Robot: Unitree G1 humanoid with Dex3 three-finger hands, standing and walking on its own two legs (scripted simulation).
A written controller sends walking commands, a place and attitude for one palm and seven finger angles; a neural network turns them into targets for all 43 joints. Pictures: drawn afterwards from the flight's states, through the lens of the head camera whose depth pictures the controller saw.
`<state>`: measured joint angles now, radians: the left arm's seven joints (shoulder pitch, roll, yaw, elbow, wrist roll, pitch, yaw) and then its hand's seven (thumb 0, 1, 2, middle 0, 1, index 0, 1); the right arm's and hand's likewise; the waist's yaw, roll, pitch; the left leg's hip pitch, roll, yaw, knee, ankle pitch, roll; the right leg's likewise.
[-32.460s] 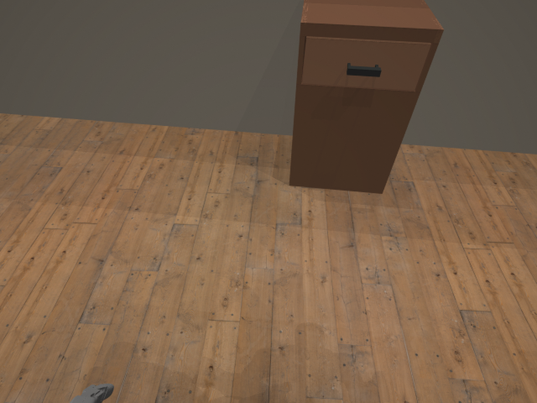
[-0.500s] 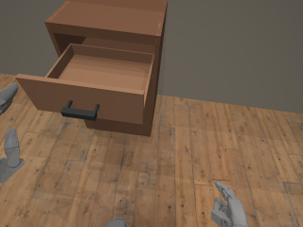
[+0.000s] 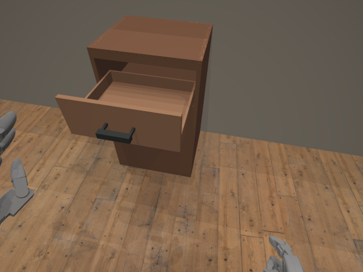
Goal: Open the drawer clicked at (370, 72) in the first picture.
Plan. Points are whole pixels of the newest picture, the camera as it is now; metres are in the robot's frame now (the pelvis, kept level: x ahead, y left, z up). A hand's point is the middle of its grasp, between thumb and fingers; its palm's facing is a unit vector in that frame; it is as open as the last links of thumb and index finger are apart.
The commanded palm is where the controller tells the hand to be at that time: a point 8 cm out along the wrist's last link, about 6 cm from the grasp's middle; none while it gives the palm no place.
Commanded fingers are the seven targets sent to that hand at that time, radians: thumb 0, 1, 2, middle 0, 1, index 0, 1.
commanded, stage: stop stepping back and stand still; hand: left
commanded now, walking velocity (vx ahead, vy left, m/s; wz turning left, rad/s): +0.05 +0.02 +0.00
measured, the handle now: (116, 131) +0.58 +0.26 -0.08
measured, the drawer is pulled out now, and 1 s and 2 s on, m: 0.30 0.30 0.30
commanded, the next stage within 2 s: let the arm hang, fingers relaxed in 0.10 s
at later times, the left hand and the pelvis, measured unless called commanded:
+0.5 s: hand out of the picture +0.05 +0.16 -0.16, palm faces +0.08 -0.98 -0.19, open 7.2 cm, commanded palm none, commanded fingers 0.00 0.90 0.90 -0.20 -0.30 -0.20 -0.30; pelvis -0.01 -0.02 +0.00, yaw +3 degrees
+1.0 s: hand out of the picture -0.03 +0.16 -0.16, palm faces +0.08 -0.98 -0.20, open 7.4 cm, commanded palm none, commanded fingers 0.00 0.90 0.90 -0.20 -0.30 -0.20 -0.30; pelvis -0.03 -0.01 +0.01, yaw +2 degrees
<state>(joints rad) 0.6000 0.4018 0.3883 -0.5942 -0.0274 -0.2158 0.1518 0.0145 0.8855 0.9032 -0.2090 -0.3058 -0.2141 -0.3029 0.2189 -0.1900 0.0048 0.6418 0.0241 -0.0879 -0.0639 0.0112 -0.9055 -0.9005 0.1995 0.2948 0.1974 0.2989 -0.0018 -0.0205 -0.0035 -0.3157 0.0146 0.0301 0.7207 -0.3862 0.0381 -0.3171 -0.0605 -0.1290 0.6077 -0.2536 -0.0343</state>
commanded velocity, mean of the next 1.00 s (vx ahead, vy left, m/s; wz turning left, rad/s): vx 0.00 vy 0.00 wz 0.00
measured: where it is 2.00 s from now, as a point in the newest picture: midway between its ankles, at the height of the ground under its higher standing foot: outside the picture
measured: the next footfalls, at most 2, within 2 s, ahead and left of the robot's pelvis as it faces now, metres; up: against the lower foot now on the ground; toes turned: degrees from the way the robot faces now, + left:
none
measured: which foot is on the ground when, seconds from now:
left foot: down 0.00-1.00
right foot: down 0.00-1.00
